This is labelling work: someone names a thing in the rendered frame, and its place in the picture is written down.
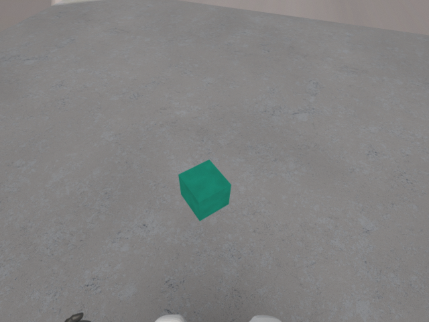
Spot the carton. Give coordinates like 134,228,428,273
178,160,231,221

